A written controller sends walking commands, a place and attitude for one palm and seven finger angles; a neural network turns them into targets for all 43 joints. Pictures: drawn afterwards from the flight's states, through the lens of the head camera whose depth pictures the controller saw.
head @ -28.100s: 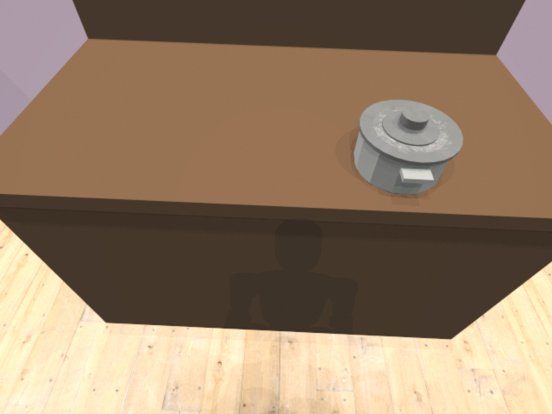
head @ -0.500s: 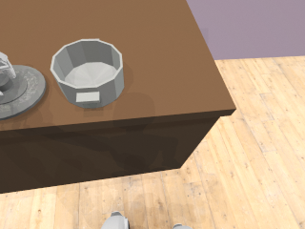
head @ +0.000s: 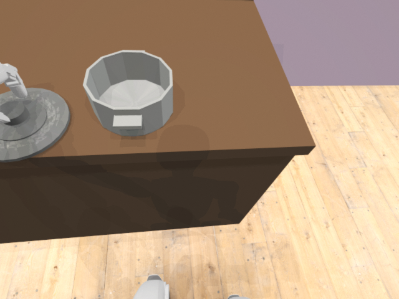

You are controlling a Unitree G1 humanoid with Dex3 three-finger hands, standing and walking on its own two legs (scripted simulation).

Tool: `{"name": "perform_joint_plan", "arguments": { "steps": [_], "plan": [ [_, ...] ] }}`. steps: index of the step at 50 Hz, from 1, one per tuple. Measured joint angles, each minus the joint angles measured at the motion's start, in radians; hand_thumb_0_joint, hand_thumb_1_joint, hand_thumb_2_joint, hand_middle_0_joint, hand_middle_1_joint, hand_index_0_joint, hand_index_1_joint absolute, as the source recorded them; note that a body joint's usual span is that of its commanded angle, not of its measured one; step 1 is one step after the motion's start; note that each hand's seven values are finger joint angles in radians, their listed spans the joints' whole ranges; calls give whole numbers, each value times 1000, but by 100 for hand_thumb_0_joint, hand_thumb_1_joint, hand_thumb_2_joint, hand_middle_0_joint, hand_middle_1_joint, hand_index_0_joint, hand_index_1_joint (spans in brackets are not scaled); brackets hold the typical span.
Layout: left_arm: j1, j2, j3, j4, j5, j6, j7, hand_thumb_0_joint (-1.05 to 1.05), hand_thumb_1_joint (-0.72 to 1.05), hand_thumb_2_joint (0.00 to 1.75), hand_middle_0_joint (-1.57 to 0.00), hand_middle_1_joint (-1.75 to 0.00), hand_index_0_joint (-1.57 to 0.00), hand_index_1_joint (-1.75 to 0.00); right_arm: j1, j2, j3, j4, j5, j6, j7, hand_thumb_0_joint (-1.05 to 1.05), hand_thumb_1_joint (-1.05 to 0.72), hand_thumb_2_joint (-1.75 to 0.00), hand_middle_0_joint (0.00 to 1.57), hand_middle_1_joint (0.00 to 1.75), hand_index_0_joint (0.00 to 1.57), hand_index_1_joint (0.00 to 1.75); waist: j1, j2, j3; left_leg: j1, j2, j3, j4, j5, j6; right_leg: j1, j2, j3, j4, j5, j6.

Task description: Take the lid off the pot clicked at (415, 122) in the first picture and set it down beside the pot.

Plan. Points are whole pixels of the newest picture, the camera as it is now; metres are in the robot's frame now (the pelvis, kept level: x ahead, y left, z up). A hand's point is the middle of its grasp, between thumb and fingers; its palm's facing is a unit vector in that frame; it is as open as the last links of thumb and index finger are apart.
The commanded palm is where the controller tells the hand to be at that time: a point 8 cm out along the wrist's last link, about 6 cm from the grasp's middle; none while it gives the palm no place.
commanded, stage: open the fingers wide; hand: left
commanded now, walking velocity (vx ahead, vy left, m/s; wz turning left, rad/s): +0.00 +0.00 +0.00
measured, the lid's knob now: (13, 113) +0.47 +0.37 +0.06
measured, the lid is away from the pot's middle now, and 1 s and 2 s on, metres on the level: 0.24 0.24 0.24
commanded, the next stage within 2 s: raise the empty hand in 0.50 s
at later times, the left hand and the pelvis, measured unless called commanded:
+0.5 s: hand out of the picture +0.46 +0.38 +0.11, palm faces -0.41 -0.15 -0.90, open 10.9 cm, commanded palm +0.49 +0.37 +0.17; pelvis +0.01 +0.01 +0.00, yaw -1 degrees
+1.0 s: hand out of the picture +0.46 +0.37 +0.14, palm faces -0.38 -0.12 -0.92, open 11.0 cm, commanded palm +0.50 +0.36 +0.21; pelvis +0.01 +0.01 +0.00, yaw -1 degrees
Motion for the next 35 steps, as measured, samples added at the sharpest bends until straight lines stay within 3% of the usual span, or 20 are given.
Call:
{"name": "perform_joint_plan", "arguments": {
  "steps": [16, 35],
  "plan": [
    [-24, 38, 25, 36, 18, 7, -19, 0, 4, 68, -41, -88, -39, -87, 36, 11, -2, 2, 3, 34, 15, 0, -90, -90, 21, 30, 21, 30, -16, 4, -7, -27, 2, 17, 23, -18, 8, -31, -1, 18, 19, -11, 3],
    [-27, 19, 22, 8, 29, 0, -18, 0, -3, 70, -38, -82, -39, -82, 27, 15, -4, -18, -1, 42, 23, 0, -90, -90, 21, 30, 21, 30, -10, 4, -11, -34, -3, 19, 26, -20, 17, -34, -5, 20, 14, -9, 1]
  ]
}}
